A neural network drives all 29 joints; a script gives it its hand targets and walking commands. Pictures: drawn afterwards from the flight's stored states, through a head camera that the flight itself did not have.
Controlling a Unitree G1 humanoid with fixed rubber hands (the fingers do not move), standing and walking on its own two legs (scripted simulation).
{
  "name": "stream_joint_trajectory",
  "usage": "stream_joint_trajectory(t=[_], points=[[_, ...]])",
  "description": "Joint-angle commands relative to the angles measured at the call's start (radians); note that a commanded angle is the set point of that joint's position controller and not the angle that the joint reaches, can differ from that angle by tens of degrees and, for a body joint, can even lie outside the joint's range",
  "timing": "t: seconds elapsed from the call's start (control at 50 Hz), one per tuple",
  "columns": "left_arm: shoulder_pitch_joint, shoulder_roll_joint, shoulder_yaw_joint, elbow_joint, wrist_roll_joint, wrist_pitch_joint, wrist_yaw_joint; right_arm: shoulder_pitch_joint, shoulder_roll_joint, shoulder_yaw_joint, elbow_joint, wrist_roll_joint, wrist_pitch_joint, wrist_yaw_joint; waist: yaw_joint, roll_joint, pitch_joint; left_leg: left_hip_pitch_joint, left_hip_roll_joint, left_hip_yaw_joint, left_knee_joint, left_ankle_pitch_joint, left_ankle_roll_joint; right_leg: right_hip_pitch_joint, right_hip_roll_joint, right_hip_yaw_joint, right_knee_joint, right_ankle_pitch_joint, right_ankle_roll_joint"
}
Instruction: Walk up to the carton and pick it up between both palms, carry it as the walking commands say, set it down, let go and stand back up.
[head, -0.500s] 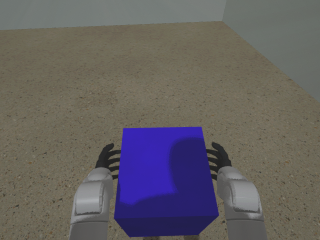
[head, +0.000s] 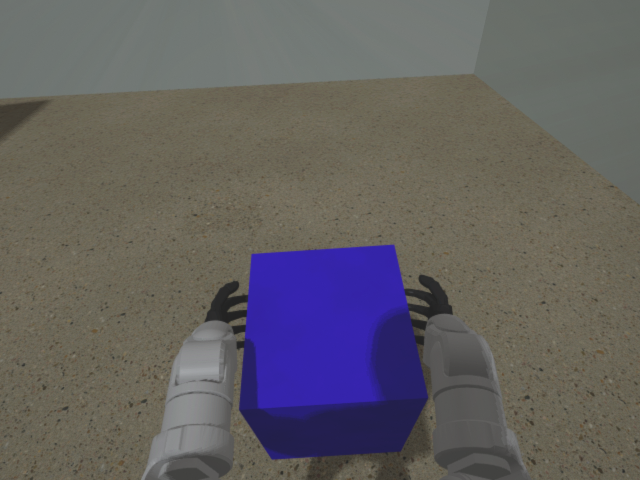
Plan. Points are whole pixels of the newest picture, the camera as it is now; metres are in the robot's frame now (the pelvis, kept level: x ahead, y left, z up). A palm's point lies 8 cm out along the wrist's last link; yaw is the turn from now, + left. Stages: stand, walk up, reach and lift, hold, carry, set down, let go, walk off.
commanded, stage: hold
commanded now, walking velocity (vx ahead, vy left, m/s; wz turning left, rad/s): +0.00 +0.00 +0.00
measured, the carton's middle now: (329, 357) +0.31 -0.03 -0.02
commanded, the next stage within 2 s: set down in 0.08 s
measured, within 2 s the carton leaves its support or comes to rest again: neither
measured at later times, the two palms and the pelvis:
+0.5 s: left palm (222, 342) +0.34 +0.12 +0.00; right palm (421, 338) +0.31 -0.17 +0.01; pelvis +0.02 +0.02 +0.00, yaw -1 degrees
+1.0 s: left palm (232, 367) +0.36 +0.12 -0.09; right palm (407, 361) +0.34 -0.17 -0.09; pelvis +0.01 +0.00 -0.04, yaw +0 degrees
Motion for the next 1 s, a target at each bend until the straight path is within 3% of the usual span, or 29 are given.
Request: stream_joint_trajectory(t=[0.0,0.06,0.08,0.1,0.14,0.22,0.42,0.54,0.68,0.84,0.98], points=[[-0.664,-0.882,-0.468,0.025,-0.265,-0.062,-0.306,-0.635,0.992,0.495,0.086,0.279,-0.031,0.255,0.039,-0.093,-0.211,-0.025,-0.050,0.023,-0.085,-0.101,0.032,0.036,0.005,0.042,-0.171,-0.236,0.011],[-0.695,-0.885,-0.454,0.047,-0.267,-0.069,-0.319,-0.649,1.000,0.464,0.113,0.274,-0.038,0.249,0.033,-0.080,-0.218,-0.009,-0.047,0.026,-0.083,-0.103,0.027,0.033,-0.002,0.043,-0.183,-0.248,0.015],[-0.733,-0.894,-0.399,0.100,-0.208,-0.062,-0.323,-0.585,1.028,0.451,0.201,0.211,-0.028,0.251,0.013,-0.083,-0.174,-0.061,-0.071,0.025,-0.088,-0.199,0.057,-0.002,0.012,0.032,-0.208,-0.299,0.004],[-0.741,-0.894,-0.373,0.132,-0.194,-0.070,-0.328,-0.597,1.007,0.410,0.206,0.197,-0.041,0.248,0.003,-0.062,-0.164,-0.078,-0.066,0.021,-0.088,-0.218,0.056,0.006,0.012,0.034,-0.198,-0.297,-0.001],[-0.727,-0.920,-0.366,0.155,-0.189,-0.079,-0.333,-0.610,0.988,0.383,0.193,0.188,-0.064,0.252,-0.003,-0.027,-0.187,-0.100,-0.058,0.012,-0.096,-0.206,0.049,0.027,0.020,0.019,-0.169,-0.234,-0.009],[-0.698,-0.938,-0.334,0.195,-0.166,-0.110,-0.326,-0.643,0.953,0.354,0.191,0.159,-0.106,0.262,0.008,-0.015,-0.198,-0.145,-0.054,0.004,-0.100,-0.206,0.047,0.035,0.033,-0.005,-0.124,-0.175,-0.018],[-0.573,-0.962,-0.432,0.088,-0.166,-0.212,-0.259,-0.512,0.889,0.413,0.120,0.119,-0.231,0.290,0.018,0.009,-0.375,-0.144,-0.039,-0.029,-0.060,0.083,0.016,-0.018,0.075,-0.018,-0.003,0.157,-0.020],[-0.495,-0.978,-0.471,0.096,-0.154,-0.290,-0.226,-0.466,0.875,0.455,0.134,0.126,-0.318,0.302,0.038,0.026,-0.495,-0.155,-0.050,-0.039,0.009,0.238,0.000,-0.123,0.093,-0.019,0.056,0.237,-0.024],[-0.428,-0.936,-0.469,0.124,-0.131,-0.368,-0.219,-0.395,0.870,0.458,0.163,0.117,-0.398,0.285,0.019,0.008,-0.561,-0.258,-0.073,-0.035,0.068,0.283,0.002,-0.197,0.093,-0.008,0.094,0.326,-0.022],[-0.471,-0.867,-0.439,0.149,-0.095,-0.451,-0.226,-0.426,0.879,0.452,0.202,0.102,-0.480,0.256,0.025,-0.013,-0.637,-0.500,-0.101,-0.007,0.171,0.215,0.011,-0.285,0.090,0.004,0.180,0.328,-0.005],[-0.564,-0.885,-0.449,0.159,-0.100,-0.476,-0.239,-0.539,0.890,0.492,0.198,0.099,-0.513,0.239,0.044,-0.002,-0.758,-0.639,-0.111,0.022,0.267,0.122,0.010,-0.384,0.094,-0.005,0.271,0.217,0.006]])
